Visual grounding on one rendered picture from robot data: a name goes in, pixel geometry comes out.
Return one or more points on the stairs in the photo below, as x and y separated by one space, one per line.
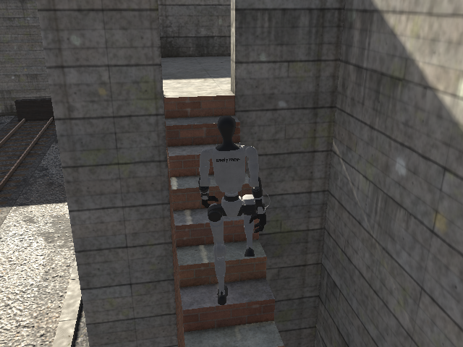
247 318

